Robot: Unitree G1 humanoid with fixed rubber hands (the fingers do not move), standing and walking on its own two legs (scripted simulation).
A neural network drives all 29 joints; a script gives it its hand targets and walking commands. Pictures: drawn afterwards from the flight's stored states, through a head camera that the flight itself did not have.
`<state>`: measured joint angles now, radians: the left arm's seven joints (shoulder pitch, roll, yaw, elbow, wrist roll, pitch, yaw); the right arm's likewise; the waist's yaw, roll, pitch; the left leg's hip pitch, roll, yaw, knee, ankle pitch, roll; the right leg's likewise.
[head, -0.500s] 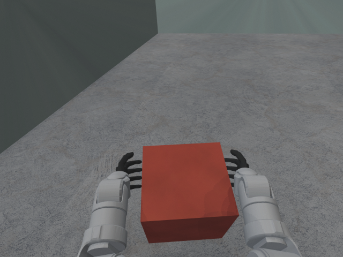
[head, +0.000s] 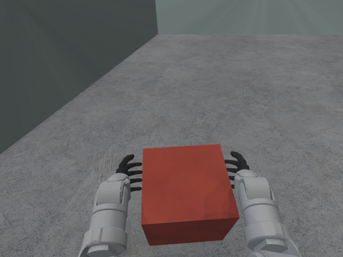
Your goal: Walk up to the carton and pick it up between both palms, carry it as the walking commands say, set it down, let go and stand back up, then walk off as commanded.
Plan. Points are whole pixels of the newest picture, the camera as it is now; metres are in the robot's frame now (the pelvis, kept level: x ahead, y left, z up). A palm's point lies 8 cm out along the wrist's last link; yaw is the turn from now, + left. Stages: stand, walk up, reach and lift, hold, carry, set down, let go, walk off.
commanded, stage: hold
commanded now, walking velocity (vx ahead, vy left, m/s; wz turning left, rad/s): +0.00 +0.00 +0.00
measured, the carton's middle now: (184, 195) +0.32 +0.00 -0.02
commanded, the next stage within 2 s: carry in 0.52 s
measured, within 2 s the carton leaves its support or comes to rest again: neither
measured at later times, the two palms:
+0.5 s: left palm (122, 181) +0.29 +0.15 +0.07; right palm (242, 178) +0.31 -0.14 +0.07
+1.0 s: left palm (109, 194) +0.25 +0.17 +0.09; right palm (235, 190) +0.26 -0.11 +0.09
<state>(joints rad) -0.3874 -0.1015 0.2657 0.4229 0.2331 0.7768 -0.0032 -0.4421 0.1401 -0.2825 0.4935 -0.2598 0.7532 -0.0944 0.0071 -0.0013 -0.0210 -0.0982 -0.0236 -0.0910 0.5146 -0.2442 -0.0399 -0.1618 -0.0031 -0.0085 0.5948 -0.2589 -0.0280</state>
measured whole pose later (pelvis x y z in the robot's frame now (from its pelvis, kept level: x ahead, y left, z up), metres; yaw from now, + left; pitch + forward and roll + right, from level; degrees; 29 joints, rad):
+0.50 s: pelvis +0.00 +0.00 +0.00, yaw +0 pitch -10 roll +2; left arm -0.39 -0.10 0.27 0.42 0.23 0.78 0.00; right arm -0.44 0.14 -0.28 0.49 -0.26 0.75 -0.09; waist 0.01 0.00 -0.02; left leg -0.10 -0.02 -0.09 0.51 -0.24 -0.04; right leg -0.16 0.00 -0.01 0.59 -0.26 -0.03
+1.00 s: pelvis -0.05 +0.03 -0.01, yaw +0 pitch +1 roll -1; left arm -0.37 -0.19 0.14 -0.11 0.19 1.18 0.26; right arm -0.39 0.15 -0.17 -0.07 -0.17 1.15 -0.16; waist 0.01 0.01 -0.06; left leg -0.47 -0.02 -0.08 0.68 -0.27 -0.03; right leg -0.48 0.00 -0.01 0.59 -0.14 0.00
